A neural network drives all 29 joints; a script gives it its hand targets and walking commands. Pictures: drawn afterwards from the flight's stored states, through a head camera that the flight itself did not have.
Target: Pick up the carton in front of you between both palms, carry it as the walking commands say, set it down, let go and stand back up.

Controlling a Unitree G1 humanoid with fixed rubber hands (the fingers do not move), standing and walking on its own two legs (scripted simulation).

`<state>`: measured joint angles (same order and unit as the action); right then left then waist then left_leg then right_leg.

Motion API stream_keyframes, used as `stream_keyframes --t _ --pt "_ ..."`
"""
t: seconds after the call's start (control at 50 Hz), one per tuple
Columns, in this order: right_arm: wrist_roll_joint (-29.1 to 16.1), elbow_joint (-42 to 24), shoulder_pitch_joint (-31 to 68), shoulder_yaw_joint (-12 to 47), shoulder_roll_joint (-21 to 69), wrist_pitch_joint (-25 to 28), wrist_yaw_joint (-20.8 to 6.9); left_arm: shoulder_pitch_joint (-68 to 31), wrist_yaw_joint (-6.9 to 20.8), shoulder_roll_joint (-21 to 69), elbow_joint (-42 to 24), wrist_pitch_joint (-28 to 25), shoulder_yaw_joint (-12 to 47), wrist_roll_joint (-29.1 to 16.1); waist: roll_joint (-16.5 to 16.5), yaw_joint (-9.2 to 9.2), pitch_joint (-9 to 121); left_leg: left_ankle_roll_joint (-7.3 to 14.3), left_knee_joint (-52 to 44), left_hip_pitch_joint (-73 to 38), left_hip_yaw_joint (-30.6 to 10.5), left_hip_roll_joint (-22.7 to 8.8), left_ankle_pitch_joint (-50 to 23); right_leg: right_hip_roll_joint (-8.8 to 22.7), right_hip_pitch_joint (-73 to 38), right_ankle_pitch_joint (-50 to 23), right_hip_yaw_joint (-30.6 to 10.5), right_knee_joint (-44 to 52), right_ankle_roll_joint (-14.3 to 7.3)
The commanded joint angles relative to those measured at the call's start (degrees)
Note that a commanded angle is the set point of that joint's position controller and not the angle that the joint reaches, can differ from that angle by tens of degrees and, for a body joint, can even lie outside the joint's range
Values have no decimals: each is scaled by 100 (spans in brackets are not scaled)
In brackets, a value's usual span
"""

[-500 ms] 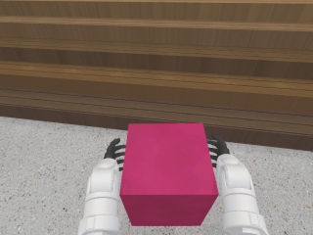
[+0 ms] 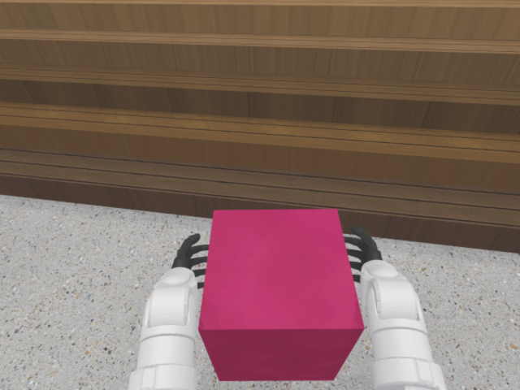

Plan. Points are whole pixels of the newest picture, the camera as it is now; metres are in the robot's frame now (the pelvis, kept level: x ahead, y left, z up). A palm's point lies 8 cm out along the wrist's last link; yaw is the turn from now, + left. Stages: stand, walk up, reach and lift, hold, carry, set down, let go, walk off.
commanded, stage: carry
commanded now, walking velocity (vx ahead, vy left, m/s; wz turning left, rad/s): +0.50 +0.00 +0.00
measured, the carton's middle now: (275, 298) +0.29 +0.00 -0.03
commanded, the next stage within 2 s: none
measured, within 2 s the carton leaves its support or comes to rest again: neither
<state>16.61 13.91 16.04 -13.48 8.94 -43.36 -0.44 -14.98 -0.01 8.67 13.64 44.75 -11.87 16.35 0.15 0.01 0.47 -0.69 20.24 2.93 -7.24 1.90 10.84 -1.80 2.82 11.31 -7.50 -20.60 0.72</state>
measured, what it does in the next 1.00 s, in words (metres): walks ahead: right foot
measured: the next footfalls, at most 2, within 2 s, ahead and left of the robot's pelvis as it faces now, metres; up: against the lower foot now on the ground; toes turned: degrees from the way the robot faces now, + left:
right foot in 0.62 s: +0.32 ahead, -0.12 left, +0.00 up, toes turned -10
left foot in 1.06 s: +0.66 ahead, +0.07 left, +0.00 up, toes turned +11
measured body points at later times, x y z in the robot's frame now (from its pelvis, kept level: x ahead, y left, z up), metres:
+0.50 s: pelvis +0.14 -0.01 -0.01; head +0.13 -0.02 +0.44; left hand +0.41 +0.14 +0.07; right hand +0.42 -0.16 +0.07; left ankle +0.07 +0.10 -0.75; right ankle +0.08 -0.11 -0.71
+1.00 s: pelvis +0.44 -0.04 -0.01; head +0.45 -0.05 +0.44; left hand +0.71 +0.13 +0.07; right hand +0.73 -0.18 +0.07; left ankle +0.57 +0.08 -0.72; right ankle +0.28 -0.12 -0.75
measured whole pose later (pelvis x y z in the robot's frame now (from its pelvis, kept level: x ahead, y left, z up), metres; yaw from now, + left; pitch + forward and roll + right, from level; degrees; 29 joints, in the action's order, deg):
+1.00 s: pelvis +0.44 -0.04 -0.01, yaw +1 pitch +5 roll +2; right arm 7.0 -21.6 10.0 -5.8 7.8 -69.0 4.9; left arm -9.3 -5.3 7.7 -21.6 70.2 -6.5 5.9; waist 0.3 -1.6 4.8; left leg 1.1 32.3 33.7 10.6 -3.4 4.6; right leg 1.7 -2.8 21.0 10.9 -13.3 -0.6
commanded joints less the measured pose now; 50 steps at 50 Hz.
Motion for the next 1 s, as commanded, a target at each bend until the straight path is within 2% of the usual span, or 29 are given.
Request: stream_keyframes --t 0.0,0.04,0.1,0.14,0.16,0.18,0.2,0.22,0.24,0.26,0.3,0.34,0.36,0.38,0.4,0.42,0.46,0.54,0.58,0.6,0.62,0.64,0.66,0.7,0.72,0.76,0.8,0.9,0.98 --pt "-1584 -3 2564 3102 5367 105 -1376 -3107 1387 5251 -479 -300 3109 -1697 -183 -3 1137 135 -86 591 -49 -635 1288 543 693 1153 74 -55 -87" --pt "-1758 -360 2668 3364 5376 66 -1325 -3213 1349 5271 -773 -267 3357 -1863 -203 12 888 228 -276 1144 -222 -638 3173 383 1249 2770 165 -157 -104" --pt "-2016 -926 2569 3819 5341 -137 -1195 -3185 1258 5251 -1309 -63 3868 -2211 -538 15 1342 378 -279 924 -409 -975 2426 250 1324 1374 742 -933 -74" --pt "-2202 -1369 2498 4111 5194 -399 -1101 -3156 1194 5120 -1733 202 4155 -2433 -751 0 1622 509 -297 922 -459 -1096 2631 156 1279 1346 1006 -813 -93" --pt "-2304 -1567 2524 4241 5131 -569 -1061 -3175 1162 5066 -1920 364 4283 -2534 -600 -6 1540 473 -145 1182 -278 -1027 2757 268 1169 1571 883 -524 -131" --pt "-2402 -1768 2560 4360 5058 -749 -1025 -3208 1132 4974 -2095 541 4377 -2625 -172 -16 1394 345 327 1618 102 -830 2632 597 941 1929 431 -92 -228" --pt "-2499 -1927 2612 4459 4978 -945 -995 -3094 1098 4842 -2174 725 4413 -2688 623 -83 1308 144 1262 2255 668 -539 2247 1207 526 2407 -479 417 -461" --pt "-2609 -2030 2663 4550 4874 -1136 -970 -2941 1064 4678 -2195 905 4388 -2720 1362 -160 1161 -27 2155 3068 1209 -256 1776 1776 -39 2395 -1431 901 -752" --pt "-2777 -2170 2723 4681 4830 -1312 -964 -2812 1009 4651 -2286 1067 4404 -2760 1531 -174 909 -10 1948 3565 1301 -327 1896 2060 -271 1572 -1820 920 -1021" --pt "-2970 -2300 2749 4800 4862 -1462 -966 -2786 955 4607 -2510 1225 4420 -2812 1241 -195 961 45 1683 3403 1251 -386 1894 2038 -272 825 -1623 805 -1112" --pt "-3216 -2525 2460 4910 4940 -1692 -950 -2733 883 4625 -2937 1507 4561 -2977 802 -95 1473 90 740 2359 1621 -149 1080 1638 -179 50 -551 276 -888" --pt "-3287 -2709 2044 4906 5022 -1898 -920 -2399 867 4704 -3223 1744 4674 -3109 536 -20 1985 125 15 60 1627 -235 277 1124 1072 345 558 -557 -517" --pt "-3226 -2761 1762 4853 4984 -1992 -886 -2308 893 4730 -3371 1871 4705 -3174 -208 94 2112 383 -444 -959 480 -1006 863 753 2058 510 1214 -1653 -279" --pt "-3074 -2765 1500 4777 4897 -2065 -843 -2408 943 4770 -3523 2013 4775 -3301 -1536 145 1989 971 -511 -1758 -1304 -2209 378 396 3552 1221 1598 -2726 -62" --pt "-2969 -2911 1478 4747 4855 -2138 -801 -2435 1004 4823 -3562 2107 4829 -3360 -1637 186 1599 1454 -426 -1898 -1759 -2572 -621 399 4394 2101 1380 -2903 -137" --pt "-3030 -3085 1533 4745 5053 -2232 -774 -2440 1046 4830 -3608 2171 4775 -3415 -1163 203 1416 1537 -394 -1930 -1621 -2632 -1383 535 4705 2390 1232 -3114 -175" --pt "-3149 -3536 1578 4795 5188 -2334 -754 -2242 1083 4893 -3791 2260 4758 -3502 -555 223 1579 1259 -497 -1926 -1009 -2460 -1207 639 4594 2059 1182 -2646 -163" --pt "-3427 -3963 1941 4903 4913 -2550 -791 -2221 940 4792 -4047 2392 4651 -3468 -954 137 1641 695 -517 -597 631 -1740 -891 311 2664 465 1809 -1212 -101" --pt "-3490 -3930 1901 4885 4736 -2664 -816 -2037 858 4652 -4000 2480 4525 -3355 -728 8 1774 439 239 509 1357 -1380 -755 31 789 -310 2247 -533 -142" --pt "-3491 -3895 1845 4863 4629 -2721 -823 -1993 832 4573 -3948 2527 4458 -3291 -459 -28 1987 294 943 1153 1661 -1236 -795 109 -343 -111 2248 -525 -220" --pt "-3503 -3899 1969 4817 4462 -2791 -842 -1839 805 4444 -3815 2577 4352 -3205 320 -191 2139 46 2271 1970 1977 -920 -165 971 -1118 865 940 31 -362" --pt "-3591 -3966 2243 4845 4389 -2889 -871 -1910 780 4333 -3640 2600 4254 -3086 1780 -218 2069 -176 3800 3439 1811 -225 1476 2511 -1692 1096 -1952 835 -1087" --pt "-3632 -3851 2379 4853 4419 -2949 -898 -2084 757 4409 -3684 2645 4251 -3107 1354 -163 1943 31 4701 4003 1067 -458 1886 2869 -1660 527 -2434 861 -1508" --pt "-3657 -3631 2406 4763 4641 -2964 -939 -2364 753 4636 -3776 2689 4310 -3198 399 -114 1870 224 5043 4241 839 -894 1463 2565 -1344 -564 -1495 620 -1386" --pt "-3626 -3542 2379 4739 4778 -2938 -939 -2500 772 4789 -3812 2686 4373 -3268 107 -90 1880 213 4668 4113 802 -1009 1060 2413 -1160 -744 -1012 717 -1160" --pt "-3483 -3397 2227 4740 5020 -2846 -907 -2605 846 5031 -3827 2645 4505 -3388 317 -98 1873 121 3821 3707 1014 -897 674 2098 -998 -1287 -148 875 -869" --pt "-3284 -3288 1920 4707 5215 -2728 -849 -2534 941 5107 -3870 2606 4592 -3491 478 -101 1820 70 3284 3691 1220 -746 420 1876 -1127 -1729 304 881 -825" --pt "-2961 -3291 1456 4721 5309 -2570 -726 -2168 1122 5035 -3794 2517 4642 -3535 727 -112 1345 86 1611 3447 1777 -460 -334 1516 -1038 -2644 1163 828 -751" --pt "-3197 -3896 1946 4853 5170 -2569 -730 -2399 1099 4873 -4207 2491 4651 -3558 978 -113 1153 279 870 2398 2143 -260 -1075 1438 -828 -3642 1592 534 -579"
